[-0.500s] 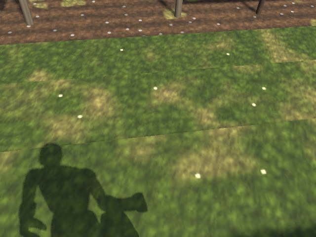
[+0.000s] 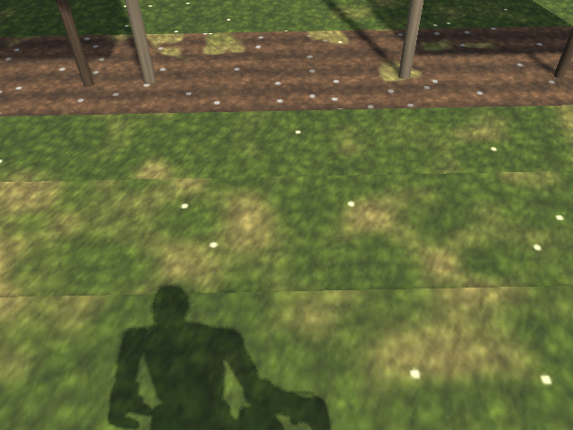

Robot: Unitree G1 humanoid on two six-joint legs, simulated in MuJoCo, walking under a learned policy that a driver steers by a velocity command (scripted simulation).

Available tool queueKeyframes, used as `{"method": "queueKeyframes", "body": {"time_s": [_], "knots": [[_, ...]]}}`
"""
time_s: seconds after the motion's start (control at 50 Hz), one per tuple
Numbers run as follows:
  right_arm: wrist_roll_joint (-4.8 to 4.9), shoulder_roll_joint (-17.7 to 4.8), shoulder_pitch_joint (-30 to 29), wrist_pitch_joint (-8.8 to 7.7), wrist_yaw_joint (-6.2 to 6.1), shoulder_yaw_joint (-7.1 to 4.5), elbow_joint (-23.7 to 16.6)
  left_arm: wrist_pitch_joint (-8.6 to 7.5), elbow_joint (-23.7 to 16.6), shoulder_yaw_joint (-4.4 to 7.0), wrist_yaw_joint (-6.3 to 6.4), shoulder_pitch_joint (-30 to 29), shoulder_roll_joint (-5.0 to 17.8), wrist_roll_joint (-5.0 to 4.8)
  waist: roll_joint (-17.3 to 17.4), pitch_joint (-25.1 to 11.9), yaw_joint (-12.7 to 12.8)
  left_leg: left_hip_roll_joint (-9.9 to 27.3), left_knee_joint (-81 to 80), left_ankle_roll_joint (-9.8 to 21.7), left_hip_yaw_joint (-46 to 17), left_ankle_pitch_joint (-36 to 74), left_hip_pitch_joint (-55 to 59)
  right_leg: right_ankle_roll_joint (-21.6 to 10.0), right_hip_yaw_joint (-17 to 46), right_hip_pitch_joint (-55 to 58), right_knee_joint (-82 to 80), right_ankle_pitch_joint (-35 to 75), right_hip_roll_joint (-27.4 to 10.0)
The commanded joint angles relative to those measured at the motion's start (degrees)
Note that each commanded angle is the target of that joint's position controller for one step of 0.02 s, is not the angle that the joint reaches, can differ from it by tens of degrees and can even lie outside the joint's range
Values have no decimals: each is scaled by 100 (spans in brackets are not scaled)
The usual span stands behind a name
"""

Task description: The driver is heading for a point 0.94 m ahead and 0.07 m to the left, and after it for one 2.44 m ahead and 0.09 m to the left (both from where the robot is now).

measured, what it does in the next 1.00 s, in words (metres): goes down: left foot, then right foot 0.19 m lower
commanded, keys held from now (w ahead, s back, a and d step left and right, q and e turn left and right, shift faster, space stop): w+q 0.38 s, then w+e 0.62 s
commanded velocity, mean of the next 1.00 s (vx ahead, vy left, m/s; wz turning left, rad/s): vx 0.45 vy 0.00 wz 0.09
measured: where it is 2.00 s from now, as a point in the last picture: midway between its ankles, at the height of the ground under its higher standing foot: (291, 332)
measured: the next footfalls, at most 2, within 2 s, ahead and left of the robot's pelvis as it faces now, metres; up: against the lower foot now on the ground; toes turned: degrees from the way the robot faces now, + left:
left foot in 0.16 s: +0.05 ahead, +0.12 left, +0.00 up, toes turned +8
right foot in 0.88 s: +0.55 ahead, +0.03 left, -0.19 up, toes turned +4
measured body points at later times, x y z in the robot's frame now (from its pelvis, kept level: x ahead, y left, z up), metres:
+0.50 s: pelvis +0.13 +0.08 -0.01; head +0.14 +0.10 +0.44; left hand +0.21 +0.37 -0.13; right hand +0.19 -0.19 -0.13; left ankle +0.02 +0.12 -0.75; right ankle +0.23 -0.02 -0.69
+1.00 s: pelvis +0.47 +0.07 -0.21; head +0.51 +0.09 +0.23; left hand +0.50 +0.33 -0.37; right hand +0.49 -0.17 -0.35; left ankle +0.31 +0.18 -0.67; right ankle +0.51 +0.03 -0.94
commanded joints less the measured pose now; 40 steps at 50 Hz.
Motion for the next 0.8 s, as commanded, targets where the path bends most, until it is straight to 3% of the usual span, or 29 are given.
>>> {"method": "queueKeyframes", "body": {"time_s": [0.02, 0.1, 0.14, 0.16, 0.18, 0.2, 0.22, 0.24, 0.28, 0.34, 0.36, 0.4, 0.42, 0.44, 0.46, 0.5, 0.56, 0.62, 0.64, 0.66, 0.68, 0.7, 0.72, 0.74, 0.76, 0.78, 0.8], "knots": [[-11, -208, -435, -69, 111, -9, -549, -113, -166, 298, -38, 163, 970, 19, -843, 249, 175, 143, -611, 75, 94, -85, -448, -861, 1354, 194, -1230, -1968, -1599], [58, -343, -285, -79, 187, -18, -614, -67, -231, 416, -158, -76, 1204, 38, -866, 179, -4, -17, -1445, 326, 504, -189, 774, -689, 933, -562, -1013, -2361, -1583], [40, -280, 428, -149, 151, -13, -346, 7, -226, 429, -179, -218, 1124, 4, -521, 200, -329, -254, -2373, 461, 650, 158, 1961, -429, 424, -1276, -214, -2667, -1300], [42, -485, 1071, -197, 68, -90, -84, 31, -251, 359, -198, -236, 843, 75, 264, 138, -552, -60, -2892, 590, 30, -479, 2750, -196, -70, -1924, 1041, -2694, -913], [8, -1140, 1478, -245, -40, -218, -160, 49, -558, 175, -242, -534, 244, 99, 1863, 186, -768, 1591, -3865, 1064, -2647, -2071, 3169, 160, -500, -3335, 3255, -2739, -123], [23, -1318, 1237, -270, -131, -226, -353, 43, -833, 214, -225, -1039, 566, 172, 1116, 569, -744, 2124, -4506, 1496, -3985, -2138, 2538, 178, 469, -4027, 3591, -2190, 133], [26, -1155, 979, -272, -214, -186, -336, -22, -844, 283, -268, -1020, 875, 76, 668, 753, -502, 1898, -4439, 1476, -3393, -1555, 2205, 179, 823, -3720, 3496, -1506, -195], [56, -1010, 749, -314, -237, -150, -331, -88, -666, 321, -322, -671, 982, 12, 665, 726, -222, 1524, -4391, 1330, -2878, -919, 2097, 205, 848, -3368, 3346, -1041, -264], [144, -838, 522, -433, -233, -120, -380, -105, -427, 343, -343, -367, 1057, 105, 669, 516, -26, 1029, -4365, 1133, -2248, 237, 2191, 249, 797, -2905, 3092, -585, -248], [217, -800, 699, -529, -205, -116, -295, -35, -479, 305, -427, -561, 889, 98, 341, 293, -21, 736, -4072, 1112, -1742, 2307, 2294, 316, 684, -2599, 2738, -36, 4], [199, -825, 804, -545, -194, -141, -225, -10, -520, 221, -444, -654, 677, 165, 388, 190, -50, 681, -3952, 1124, -1572, 3048, 2120, 324, 517, -2367, 2938, 180, 117], [188, -662, 882, -554, -174, -113, -198, -7, -558, 166, -443, -709, 634, 146, 386, 87, -66, 554, -3854, 1107, -1393, 3411, 2041, 273, 464, -2171, 2798, 370, 158], [124, -638, 847, -595, -163, -97, -236, -27, -518, 145, -465, -699, 635, 138, 479, -2, -98, 511, -3878, 1077, -1233, 3459, 1790, 203, 247, -1832, 3004, 624, 265], [15, -648, 990, -632, -154, -116, -156, -39, -326, 201, -488, -421, 776, 165, 549, -120, -97, 852, -3652, 1148, -1397, 3776, 2257, 59, 460, -2077, 3552, 836, 66], [6, -582, 1154, -650, -163, -95, -109, -56, -342, 228, -500, -493, 892, 169, 330, -28, -144, 964, -3551, 1177, -1458, 3863, 2537, -19, 536, -2460, 3613, 718, -38], [-33, -599, 1429, -633, -212, -87, 8, -82, -418, 246, -534, -768, 934, 195, 239, 275, -288, 1124, -3332, 1243, -1508, 4175, 3100, -171, 626, -3109, 3677, 457, -102], [-66, -708, 1691, -602, -318, -109, 122, -91, -398, 276, -576, -825, 911, 225, 149, 572, -407, 1298, -2969, 1287, -1420, 4866, 3647, -306, 700, -3651, 3862, -58, -16], [-49, -779, 1600, -673, -398, -86, 194, -80, -342, 326, -536, -701, 901, 193, 75, 796, -340, 1299, -2641, 1066, -1037, 6036, 3526, -496, 729, -3352, 3742, -391, 371], [-130, -796, 1991, -773, -344, -65, 371, -140, -542, 362, -531, -1232, 939, 72, 353, 1012, -661, 1117, -2721, 1047, -1047, 4714, 4009, -513, 818, -4049, 3294, -51, 310], [-188, -648, 2592, -898, -435, -68, 720, -227, -773, 423, -482, -2033, 1011, -23, 495, 1479, -1062, 1386, -2645, 939, -1404, 3633, 5093, -515, 1578, -5576, 3048, 127, 127], [-216, -675, 2580, -961, -498, -72, 764, -302, -871, 419, -427, -2263, 1048, -36, 358, 1600, -1159, 1367, -2672, 858, -1401, 3434, 5487, -434, 1616, -6197, 2720, -83, 206], [-223, -628, 2021, -1041, -536, -35, 609, -401, -904, 340, -511, -2210, 904, -42, -27, 1637, -936, 833, -2639, 728, -807, 2951, 4417, -345, 1166, -5281, 1600, 1009, 248], [-172, -429, 1515, -1116, -553, 43, 617, -449, -873, 240, -636, -1957, 650, 16, -35, 1190, -665, 544, -2480, 544, -376, 2495, 3429, -349, 877, -3682, 894, 2786, 108], [-19, -225, 1251, -1186, -524, 145, 565, -497, -789, 102, -773, -1682, 289, 6, -268, 811, -571, 440, -2526, 457, -144, 1682, 2247, -362, 523, -1909, 259, 4307, 69], [100, -151, 1299, -1213, -524, 213, 672, -460, -639, 60, -857, -1392, 139, -26, -311, 627, -543, 435, -2494, 457, -162, 1157, 1434, -300, 473, -657, 396, 5002, 113], [106, -199, 1235, -1221, -553, 233, 681, -360, -493, 65, -878, -924, 204, -22, -316, 638, -434, 378, -2108, 454, -139, 1117, 1147, -219, 487, -176, 469, 4968, 181], [41, -277, 1247, -1186, -566, 252, 760, -291, -289, 105, -775, -427, 351, 8, -422, 554, -264, 295, -1281, 430, -58, 1611, 1434, -230, 343, -70, 362, 4818, 292]]}}
Velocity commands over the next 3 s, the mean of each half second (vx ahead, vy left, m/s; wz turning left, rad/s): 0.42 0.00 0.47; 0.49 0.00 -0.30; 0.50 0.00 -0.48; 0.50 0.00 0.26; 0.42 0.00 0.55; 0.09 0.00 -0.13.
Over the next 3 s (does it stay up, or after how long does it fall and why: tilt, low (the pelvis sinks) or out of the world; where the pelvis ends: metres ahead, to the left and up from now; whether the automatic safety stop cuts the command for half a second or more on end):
stays up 1.28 0.04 -0.39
